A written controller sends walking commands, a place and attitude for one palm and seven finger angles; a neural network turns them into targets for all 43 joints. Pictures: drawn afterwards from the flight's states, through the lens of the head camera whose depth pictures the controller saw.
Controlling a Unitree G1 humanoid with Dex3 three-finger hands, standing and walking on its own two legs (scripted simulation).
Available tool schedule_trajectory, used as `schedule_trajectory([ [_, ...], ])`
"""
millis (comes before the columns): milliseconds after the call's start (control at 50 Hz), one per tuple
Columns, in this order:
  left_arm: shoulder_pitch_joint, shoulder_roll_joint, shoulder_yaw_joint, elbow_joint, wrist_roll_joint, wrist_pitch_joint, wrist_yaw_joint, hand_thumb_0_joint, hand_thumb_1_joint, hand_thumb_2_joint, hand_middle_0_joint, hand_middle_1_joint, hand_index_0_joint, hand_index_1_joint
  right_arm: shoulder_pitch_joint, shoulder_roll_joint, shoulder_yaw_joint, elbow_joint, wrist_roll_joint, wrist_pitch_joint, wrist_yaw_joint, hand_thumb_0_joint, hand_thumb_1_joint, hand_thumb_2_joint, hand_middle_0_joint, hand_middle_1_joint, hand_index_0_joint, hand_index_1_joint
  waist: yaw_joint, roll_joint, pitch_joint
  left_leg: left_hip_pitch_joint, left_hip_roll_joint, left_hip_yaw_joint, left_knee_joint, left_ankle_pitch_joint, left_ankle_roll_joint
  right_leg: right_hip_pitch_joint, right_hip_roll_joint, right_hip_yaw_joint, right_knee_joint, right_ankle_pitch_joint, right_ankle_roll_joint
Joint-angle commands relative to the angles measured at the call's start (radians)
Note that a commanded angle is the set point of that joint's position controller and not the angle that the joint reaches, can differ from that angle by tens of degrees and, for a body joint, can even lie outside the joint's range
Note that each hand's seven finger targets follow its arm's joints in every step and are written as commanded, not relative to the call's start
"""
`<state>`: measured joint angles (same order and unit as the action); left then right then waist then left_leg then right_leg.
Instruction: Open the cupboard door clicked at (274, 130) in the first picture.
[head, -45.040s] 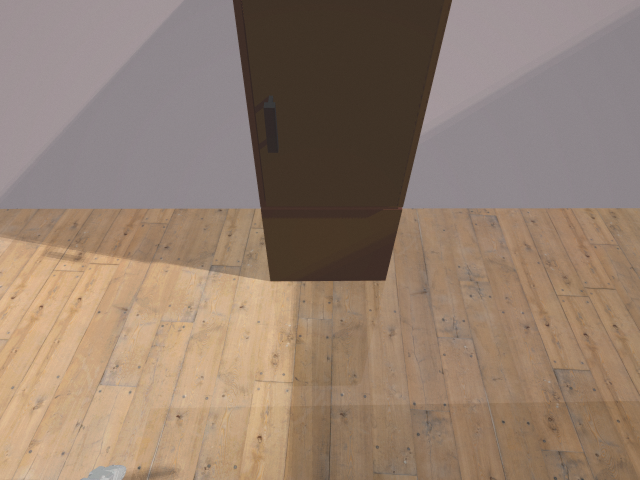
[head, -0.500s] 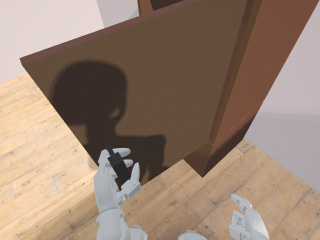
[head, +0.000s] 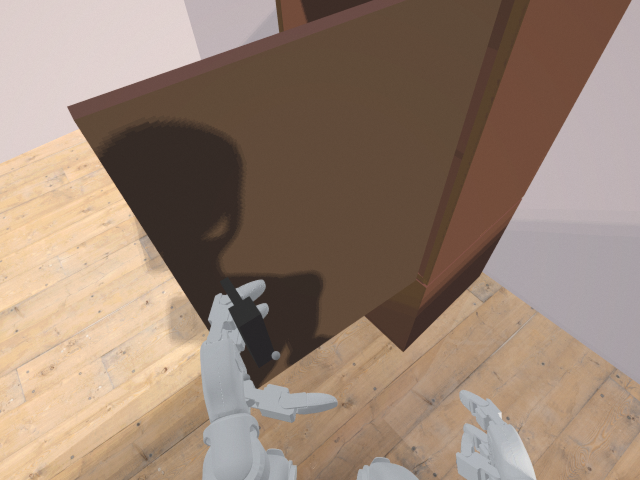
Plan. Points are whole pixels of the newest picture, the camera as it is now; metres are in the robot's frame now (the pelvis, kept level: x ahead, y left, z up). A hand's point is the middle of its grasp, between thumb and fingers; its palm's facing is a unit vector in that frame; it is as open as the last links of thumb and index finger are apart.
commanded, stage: open thumb and fingers to let go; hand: left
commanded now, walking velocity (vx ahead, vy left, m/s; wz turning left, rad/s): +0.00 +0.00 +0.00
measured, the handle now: (246, 321) +0.30 +0.10 +0.04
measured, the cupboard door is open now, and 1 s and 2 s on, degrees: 83 84 84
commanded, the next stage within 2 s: slide the hand sideways off the handle in 0.10 s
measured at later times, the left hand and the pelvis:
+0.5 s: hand (259, 386) +0.22 +0.08 +0.05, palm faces -0.14 -0.99 +0.07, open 16.0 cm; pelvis +0.00 +0.04 -0.01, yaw -2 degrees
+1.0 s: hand (218, 418) +0.19 +0.11 +0.05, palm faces -0.11 -0.99 +0.03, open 16.0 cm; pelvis +0.01 +0.06 -0.02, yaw -2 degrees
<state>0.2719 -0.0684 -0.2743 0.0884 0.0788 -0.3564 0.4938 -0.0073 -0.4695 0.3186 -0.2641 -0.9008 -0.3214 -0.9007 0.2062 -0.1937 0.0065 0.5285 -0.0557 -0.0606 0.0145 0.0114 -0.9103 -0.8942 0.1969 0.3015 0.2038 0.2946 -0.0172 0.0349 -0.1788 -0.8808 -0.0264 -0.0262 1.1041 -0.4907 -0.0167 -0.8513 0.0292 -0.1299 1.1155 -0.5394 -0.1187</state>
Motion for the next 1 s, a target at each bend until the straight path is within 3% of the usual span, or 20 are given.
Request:
schedule_trajectory([
  [0, -0.103, -0.093, 0.005, -0.207, 0.006, -0.048, 0.043, 0.000, -0.500, 0.300, -0.175, -0.450, -0.175, -0.450, -0.084, -0.073, -0.015, -0.172, 0.005, -0.063, -0.005, 0.000, -0.900, -0.900, 0.200, 0.300, 0.200, 0.300, 0.002, -0.106, -0.197, 0.077, -0.015, -0.019, -0.077, 0.111, 0.033, 0.190, -0.072, 0.201, -0.266, 0.243, 0.115],
  [60, -0.125, -0.095, 0.012, -0.202, 0.005, -0.040, 0.051, 0.000, -0.500, 0.300, -0.150, -0.300, -0.150, -0.300, -0.089, -0.075, -0.014, -0.171, 0.004, -0.064, -0.005, 0.000, -0.900, -0.900, 0.200, 0.300, 0.200, 0.300, 0.001, -0.117, -0.184, 0.081, -0.013, -0.022, -0.079, 0.112, 0.034, 0.171, -0.063, 0.187, -0.261, 0.223, 0.112],
  [180, -0.147, -0.127, -0.014, -0.195, 0.007, -0.018, 0.062, 0.000, -0.500, 0.300, -0.150, -0.300, -0.150, -0.300, -0.100, -0.076, -0.008, -0.174, 0.004, -0.061, 0.002, 0.000, -0.900, -0.900, 0.200, 0.300, 0.200, 0.300, 0.004, -0.103, -0.175, 0.108, -0.013, -0.025, -0.095, 0.107, 0.037, 0.130, -0.040, 0.138, -0.242, 0.177, 0.098],
  [200, -0.190, 0.016, -0.218, -0.237, 0.111, -0.074, -0.143, 0.000, -0.500, 0.300, -0.150, -0.300, -0.150, -0.300, -0.038, -0.125, -0.009, -0.156, 0.017, -0.064, 0.015, 0.000, -0.900, -0.900, 0.200, 0.300, 0.200, 0.300, -0.104, -0.146, -0.098, 0.082, -0.007, -0.014, -0.057, 0.105, 0.055, 0.082, -0.056, 0.183, -0.220, 0.268, 0.121],
  [220, -0.214, 0.084, -0.128, -0.289, 0.069, -0.122, -0.258, 0.000, -0.500, 0.300, -0.150, -0.300, -0.150, -0.300, -0.035, -0.109, -0.020, -0.175, 0.021, -0.059, 0.013, 0.000, -0.900, -0.900, 0.200, 0.300, 0.200, 0.300, -0.062, -0.108, -0.181, 0.059, -0.010, -0.017, -0.042, 0.118, 0.056, 0.150, -0.069, 0.206, -0.201, 0.318, 0.116],
  [240, -0.202, 0.119, -0.112, -0.328, 0.041, -0.145, -0.344, 0.000, -0.500, 0.300, -0.150, -0.300, -0.150, -0.300, -0.040, -0.113, -0.024, -0.188, 0.023, -0.055, 0.011, 0.000, -0.900, -0.900, 0.200, 0.300, 0.200, 0.300, -0.050, -0.052, -0.238, 0.066, -0.009, -0.015, -0.031, 0.154, 0.056, 0.191, -0.071, 0.219, -0.174, 0.384, 0.106],
  [260, -0.159, 0.119, -0.105, -0.360, 0.004, -0.157, -0.421, 0.000, -0.500, 0.300, -0.150, -0.300, -0.150, -0.300, -0.037, -0.107, -0.025, -0.207, 0.033, -0.055, 0.011, 0.000, -0.900, -0.900, 0.200, 0.300, 0.200, 0.300, -0.036, -0.030, -0.270, 0.082, -0.009, -0.011, -0.032, 0.168, 0.052, 0.206, -0.075, 0.222, -0.171, 0.399, 0.104],
  [300, -0.055, 0.068, -0.100, -0.369, -0.090, -0.139, -0.496, 0.000, -0.500, 0.300, -0.150, -0.300, -0.150, -0.300, -0.036, -0.102, -0.023, -0.254, 0.052, -0.055, 0.009, 0.000, -0.900, -0.900, 0.200, 0.300, 0.200, 0.300, -0.023, -0.048, -0.241, 0.102, -0.006, -0.016, -0.052, 0.154, 0.050, 0.203, -0.063, 0.205, -0.189, 0.344, 0.099],
  [340, -0.015, 0.022, -0.094, -0.366, -0.155, -0.103, -0.496, 0.000, -0.500, 0.300, -0.150, -0.300, -0.150, -0.300, -0.038, -0.106, -0.019, -0.281, 0.063, -0.056, 0.006, 0.000, -0.900, -0.900, 0.200, 0.300, 0.200, 0.300, -0.026, -0.090, -0.191, 0.107, -0.004, -0.024, -0.069, 0.126, 0.052, 0.165, -0.045, 0.173, -0.207, 0.247, 0.091],
  [360, 0.013, 0.030, -0.072, -0.357, -0.159, -0.089, -0.477, 0.000, -0.500, 0.300, -0.150, -0.300, -0.150, -0.300, -0.039, -0.110, -0.021, -0.288, 0.062, -0.052, 0.005, 0.000, -0.900, -0.900, 0.200, 0.300, 0.200, 0.300, -0.020, -0.109, -0.163, 0.096, -0.002, -0.025, -0.073, 0.107, 0.051, 0.137, -0.039, 0.159, -0.205, 0.198, 0.091],
  [440, 0.079, 0.062, -0.054, -0.406, -0.093, -0.079, -0.384, 0.000, -0.500, 0.300, -0.150, -0.300, -0.150, -0.300, -0.029, -0.117, -0.026, -0.317, 0.052, -0.042, 0.014, 0.000, -0.900, -0.900, 0.200, 0.300, 0.200, 0.300, 0.003, -0.070, -0.185, 0.110, -0.001, -0.040, -0.082, 0.125, 0.049, 0.086, -0.021, 0.111, -0.142, 0.174, 0.073],
  [500, 0.117, 0.086, -0.050, -0.418, -0.039, -0.083, -0.351, 0.000, -0.500, 0.300, -0.150, -0.300, -0.150, -0.300, -0.017, -0.113, -0.027, -0.326, 0.047, -0.028, 0.023, 0.000, -0.900, -0.900, 0.200, 0.300, 0.200, 0.300, 0.005, -0.083, -0.183, 0.100, 0.001, -0.037, -0.077, 0.124, 0.045, 0.069, -0.020, 0.110, -0.121, 0.175, 0.071],
  [540, 0.145, 0.095, -0.044, -0.435, -0.027, -0.082, -0.342, 0.000, -0.500, 0.300, -0.150, -0.300, -0.150, -0.300, -0.015, -0.111, -0.027, -0.338, 0.046, -0.021, 0.024, 0.000, -0.900, -0.900, 0.200, 0.300, 0.200, 0.300, 0.016, -0.066, -0.190, 0.102, 0.000, -0.038, -0.079, 0.149, 0.044, 0.079, -0.016, 0.107, -0.110, 0.199, 0.066],
  [600, 0.208, 0.100, -0.036, -0.456, -0.031, -0.081, -0.342, 0.000, -0.500, 0.300, -0.150, -0.300, -0.150, -0.300, -0.017, -0.107, -0.024, -0.349, 0.048, -0.008, 0.025, 0.000, -0.900, -0.900, 0.200, 0.300, 0.200, 0.300, 0.024, -0.054, -0.180, 0.110, 0.002, -0.035, -0.088, 0.148, 0.039, 0.079, -0.013, 0.104, -0.109, 0.201, 0.066],
  [700, 0.248, 0.086, -0.063, -0.517, -0.050, -0.097, -0.352, 0.000, -0.500, 0.300, -0.150, -0.300, -0.150, -0.300, -0.019, -0.109, -0.023, -0.357, 0.052, -0.008, 0.020, 0.000, -0.900, -0.900, 0.200, 0.300, 0.200, 0.300, 0.009, -0.040, -0.170, 0.127, 0.008, -0.048, -0.086, 0.153, 0.037, 0.048, -0.007, 0.094, -0.099, 0.198, 0.069],
  [820, 0.332, 0.127, -0.024, -0.528, -0.058, -0.121, -0.383, 0.000, -0.500, 0.300, -0.150, -0.300, -0.150, -0.300, -0.014, -0.109, -0.027, -0.356, 0.052, -0.008, 0.015, 0.000, -0.900, -0.900, 0.200, 0.300, 0.200, 0.300, 0.013, -0.072, -0.168, 0.102, 0.009, -0.052, -0.068, 0.173, 0.036, 0.045, -0.003, 0.091, -0.077, 0.218, 0.072],
  [840, 0.329, 0.141, -0.009, -0.540, -0.061, -0.122, -0.388, 0.000, -0.500, 0.300, -0.150, -0.300, -0.150, -0.300, -0.016, -0.109, -0.027, -0.357, 0.052, -0.007, 0.014, 0.000, -0.900, -0.900, 0.200, 0.300, 0.200, 0.300, 0.020, -0.042, -0.178, 0.099, 0.008, -0.054, -0.067, 0.183, 0.035, 0.049, -0.002, 0.091, -0.069, 0.221, 0.068],
  [980, 0.374, 0.155, 0.011, -0.571, -0.089, -0.120, -0.429, 0.000, -0.500, 0.300, -0.150, -0.300, -0.150, -0.300, -0.017, -0.110, -0.030, -0.364, 0.058, -0.003, 0.003, 0.000, -0.900, -0.900, 0.200, 0.300, 0.200, 0.300, 0.014, -0.051, -0.168, 0.091, 0.007, -0.052, -0.058, 0.160, 0.038, 0.035, 0.000, 0.092, -0.072, 0.206, 0.074],
])
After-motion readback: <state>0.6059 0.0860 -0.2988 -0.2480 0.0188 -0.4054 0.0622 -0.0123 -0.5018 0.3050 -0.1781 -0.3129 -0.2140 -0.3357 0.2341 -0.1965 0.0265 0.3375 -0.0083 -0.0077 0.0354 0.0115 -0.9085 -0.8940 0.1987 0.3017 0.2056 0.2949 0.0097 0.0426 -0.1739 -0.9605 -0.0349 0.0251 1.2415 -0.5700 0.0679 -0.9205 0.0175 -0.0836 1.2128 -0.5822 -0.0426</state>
